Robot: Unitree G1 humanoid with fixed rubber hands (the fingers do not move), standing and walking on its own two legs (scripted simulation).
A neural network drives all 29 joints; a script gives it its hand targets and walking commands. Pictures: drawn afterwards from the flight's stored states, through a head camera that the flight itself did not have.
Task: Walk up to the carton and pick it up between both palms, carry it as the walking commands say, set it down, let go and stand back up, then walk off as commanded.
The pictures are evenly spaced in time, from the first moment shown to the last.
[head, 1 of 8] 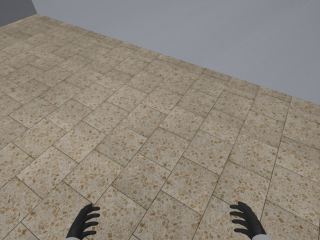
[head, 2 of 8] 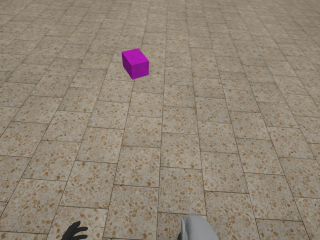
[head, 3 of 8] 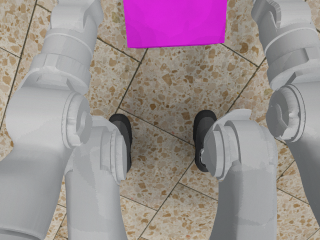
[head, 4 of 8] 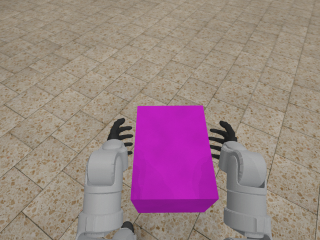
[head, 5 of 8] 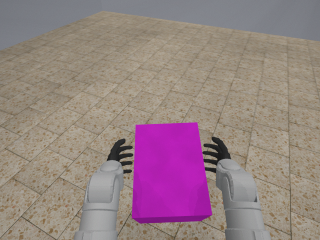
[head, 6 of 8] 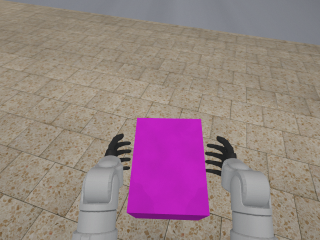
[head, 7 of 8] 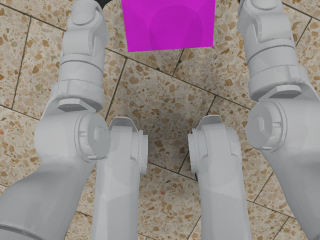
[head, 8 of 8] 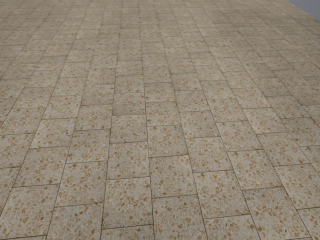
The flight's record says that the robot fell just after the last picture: no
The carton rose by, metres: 0.69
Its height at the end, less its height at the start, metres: +0.00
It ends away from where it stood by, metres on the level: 0.97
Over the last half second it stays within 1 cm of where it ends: yes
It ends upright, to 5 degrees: yes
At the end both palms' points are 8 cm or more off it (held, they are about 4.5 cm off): yes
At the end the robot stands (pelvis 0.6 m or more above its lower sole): yes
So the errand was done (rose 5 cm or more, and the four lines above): yes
